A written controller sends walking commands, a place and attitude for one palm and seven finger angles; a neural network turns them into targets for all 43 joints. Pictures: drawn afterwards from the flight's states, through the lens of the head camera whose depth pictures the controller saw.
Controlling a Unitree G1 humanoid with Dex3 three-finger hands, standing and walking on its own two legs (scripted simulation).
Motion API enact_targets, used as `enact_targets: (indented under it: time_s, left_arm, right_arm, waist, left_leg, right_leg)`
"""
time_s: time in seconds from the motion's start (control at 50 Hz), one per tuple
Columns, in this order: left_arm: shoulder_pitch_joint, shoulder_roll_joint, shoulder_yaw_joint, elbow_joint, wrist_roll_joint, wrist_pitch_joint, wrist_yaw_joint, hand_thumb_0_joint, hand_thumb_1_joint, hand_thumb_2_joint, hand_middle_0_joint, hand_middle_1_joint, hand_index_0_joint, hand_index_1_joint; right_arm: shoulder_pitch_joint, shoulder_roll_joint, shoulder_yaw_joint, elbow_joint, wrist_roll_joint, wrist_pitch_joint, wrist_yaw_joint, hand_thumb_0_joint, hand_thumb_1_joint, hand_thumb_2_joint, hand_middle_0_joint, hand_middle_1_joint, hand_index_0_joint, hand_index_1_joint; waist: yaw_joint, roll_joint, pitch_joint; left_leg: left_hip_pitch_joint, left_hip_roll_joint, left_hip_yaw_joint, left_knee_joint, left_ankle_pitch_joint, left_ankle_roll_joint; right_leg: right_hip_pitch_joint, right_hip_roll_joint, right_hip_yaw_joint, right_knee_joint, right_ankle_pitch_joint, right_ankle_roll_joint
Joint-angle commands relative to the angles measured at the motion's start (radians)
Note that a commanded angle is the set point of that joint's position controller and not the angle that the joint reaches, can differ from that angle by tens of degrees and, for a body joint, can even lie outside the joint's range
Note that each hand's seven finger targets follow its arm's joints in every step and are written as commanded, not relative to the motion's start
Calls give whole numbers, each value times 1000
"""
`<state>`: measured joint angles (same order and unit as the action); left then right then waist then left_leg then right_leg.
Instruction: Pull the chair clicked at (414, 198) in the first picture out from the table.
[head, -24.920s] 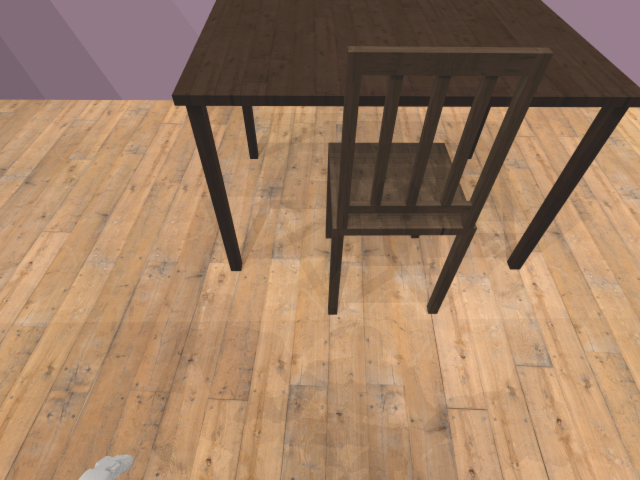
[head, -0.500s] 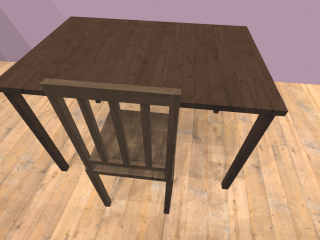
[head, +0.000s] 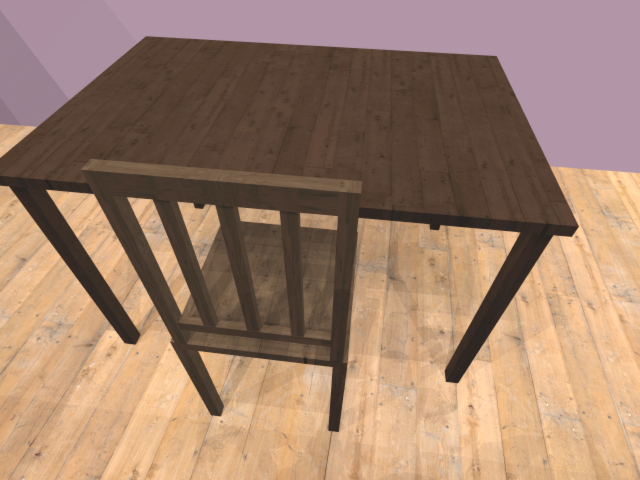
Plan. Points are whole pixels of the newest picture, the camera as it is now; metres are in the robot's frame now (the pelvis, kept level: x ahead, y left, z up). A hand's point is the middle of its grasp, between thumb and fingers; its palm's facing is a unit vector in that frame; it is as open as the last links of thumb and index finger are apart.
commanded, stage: look again from close up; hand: left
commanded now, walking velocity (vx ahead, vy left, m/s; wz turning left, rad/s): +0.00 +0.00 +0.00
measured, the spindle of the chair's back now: (242, 275) +0.45 +0.17 -0.06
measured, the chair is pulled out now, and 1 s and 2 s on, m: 0.00 0.00 0.00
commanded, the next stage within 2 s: raise the hand toward the chair's back in 1.38 s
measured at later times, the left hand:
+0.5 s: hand out of the picture -0.04 +0.15 -0.18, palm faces +0.06 -0.98 -0.18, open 7.3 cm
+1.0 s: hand out of the picture -0.04 +0.14 -0.18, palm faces +0.07 -0.98 -0.17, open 7.3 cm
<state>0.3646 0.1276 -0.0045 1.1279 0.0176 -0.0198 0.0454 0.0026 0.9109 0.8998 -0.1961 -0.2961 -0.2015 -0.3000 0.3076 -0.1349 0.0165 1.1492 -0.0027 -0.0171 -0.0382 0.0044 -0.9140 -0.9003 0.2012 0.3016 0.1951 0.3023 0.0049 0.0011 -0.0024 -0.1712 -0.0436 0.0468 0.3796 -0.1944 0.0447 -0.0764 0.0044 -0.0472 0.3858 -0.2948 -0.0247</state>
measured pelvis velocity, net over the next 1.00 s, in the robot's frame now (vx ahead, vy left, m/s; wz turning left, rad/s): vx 0.01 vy -0.01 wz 0.00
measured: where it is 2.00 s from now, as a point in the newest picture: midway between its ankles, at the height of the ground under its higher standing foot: outside the picture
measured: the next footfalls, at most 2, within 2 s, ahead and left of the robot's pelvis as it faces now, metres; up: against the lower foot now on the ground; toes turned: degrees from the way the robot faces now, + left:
none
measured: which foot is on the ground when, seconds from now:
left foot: down 0.00-1.00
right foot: down 0.00-1.00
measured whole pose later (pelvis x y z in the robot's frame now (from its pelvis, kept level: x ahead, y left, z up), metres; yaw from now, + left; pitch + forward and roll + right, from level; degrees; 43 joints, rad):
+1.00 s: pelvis +0.01 -0.01 +0.00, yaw +0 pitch -1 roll +0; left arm 0.39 0.11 0.00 1.13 0.02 -0.02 0.05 0.00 0.91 0.90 -0.20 -0.30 -0.20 -0.30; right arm 0.33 -0.11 0.02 1.16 0.00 -0.02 -0.04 0.00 -0.91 -0.90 0.20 0.30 0.19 0.30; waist 0.01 0.00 -0.01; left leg -0.17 -0.03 0.04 0.40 -0.21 0.03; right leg -0.06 0.02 -0.05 0.37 -0.30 -0.04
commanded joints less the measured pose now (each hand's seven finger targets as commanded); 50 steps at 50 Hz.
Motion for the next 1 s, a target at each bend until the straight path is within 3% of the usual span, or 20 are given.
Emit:
enact_targets:
  time_s: [0.0, 0.06, 0.14, 0.16, 0.24, 0.26, 0.34, 0.36, 0.44, 0.66, 0.84, 0.86, 0.98]
  left_arm:
    - [97, 95, 14, -11, -5, -6, 10, 0, 900, 900, -200, -300, -200, -300]
    - [95, 94, 15, -15, -5, -6, 10, 0, 900, 900, -200, -300, -200, -300]
    - [102, 91, 15, -11, -6, -9, 11, 0, 900, 900, -200, -300, -200, -300]
    - [101, 92, 15, -14, -5, -8, 11, 0, 900, 900, -200, -300, -200, -300]
    - [108, 89, 15, -10, -6, -9, 12, 0, 900, 900, -200, -300, -200, -300]
    - [107, 89, 14, -13, -6, -8, 12, 0, 900, 900, -200, -300, -200, -300]
    - [109, 86, 14, -10, -6, -8, 12, 0, 900, 900, -200, -300, -200, -300]
    - [109, 86, 13, -13, -5, -7, 11, 0, 900, 900, -200, -300, -200, -300]
    - [115, 82, 13, -11, -6, -7, 11, 0, 900, 900, -200, -300, -200, -300]
    - [121, 75, 13, -13, -6, -5, 10, 0, 900, 900, -200, -300, -200, -300]
    - [133, 65, 15, -8, -6, -7, 12, 0, 900, 900, -200, -300, -200, -300]
    - [130, 67, 15, -11, -6, -6, 12, 0, 900, 900, -200, -300, -200, -300]
    - [133, 61, 15, -7, -5, -3, 12, 0, 900, 900, -200, -300, -200, -300]
  right_arm:
    - [67, -90, -19, -20, 3, -10, -3, 0, -900, -900, 200, 300, 200, 300]
    - [70, -85, -18, -19, 5, -9, -3, 0, -900, -900, 200, 300, 200, 300]
    - [75, -84, -19, -19, 3, -12, -4, 0, -900, -900, 200, 300, 200, 300]
    - [70, -80, -17, -20, 5, -10, -4, 0, -900, -900, 200, 300, 200, 300]
    - [76, -79, -18, -18, 3, -12, -5, 0, -900, -900, 200, 300, 200, 300]
    - [71, -75, -16, -17, 5, -9, -5, 0, -900, -900, 200, 300, 200, 300]
    - [79, -74, -16, -16, 2, -9, -5, 0, -900, -900, 200, 300, 200, 300]
    - [75, -70, -15, -16, 5, -7, -5, 0, -900, -900, 200, 300, 200, 300]
    - [83, -71, -15, -14, 3, -9, -5, 0, -900, -900, 200, 300, 200, 300]
    - [92, -60, -15, -10, 5, -5, -5, 0, -900, -900, 200, 300, 200, 300]
    - [100, -58, -15, -10, 2, -12, -6, 0, -900, -900, 200, 300, 200, 300]
    - [97, -53, -13, -8, 4, -11, -7, 0, -900, -900, 200, 300, 200, 300]
    - [102, -53, -15, -5, 1, -10, -6, 0, -900, -900, 200, 300, 200, 300]
  waist:
    - [-4, 1, 94]
    - [-3, -16, 110]
    - [-6, -5, 65]
    - [-3, -18, 94]
    - [-4, -7, 69]
    - [-1, -19, 104]
    - [-4, -2, 92]
    - [-3, 0, 120]
    - [-5, 2, 87]
    - [-4, 0, 126]
    - [-6, -5, 76]
    - [-2, 1, 102]
    - [-5, 3, 111]
  left_leg:
    - [18, 131, -134, -51, 152, -4]
    - [5, 129, -132, -52, 146, -1]
    - [30, 132, -132, -37, 190, -2]
    - [15, 130, -128, -37, 181, 0]
    - [28, 131, -127, -30, 197, -3]
    - [8, 129, -124, -33, 174, -1]
    - [16, 128, -128, -32, 174, -5]
    - [1, 126, -123, -35, 155, -4]
    - [19, 127, -127, -30, 168, -5]
    - [-6, 121, -120, -37, 124, -6]
    - [27, 127, -124, -21, 200, -3]
    - [9, 126, -120, -26, 189, -1]
    - [10, 123, -126, -32, 169, -3]
  right_leg:
    - [-118, -112, 104, -89, 146, -6]
    - [-118, -106, 99, -95, 140, -4]
    - [-98, -114, 102, -83, 191, -6]
    - [-104, -109, 97, -93, 191, -2]
    - [-94, -115, 102, -84, 214, -3]
    - [-105, -111, 98, -96, 201, 0]
    - [-104, -112, 104, -91, 194, -4]
    - [-114, -107, 99, -104, 173, 0]
    - [-104, -110, 105, -97, 186, -3]
    - [-119, -100, 98, -113, 135, -3]
    - [-94, -106, 98, -92, 216, -7]
    - [-99, -102, 96, -101, 208, -4]
    - [-112, -102, 100, -102, 180, -9]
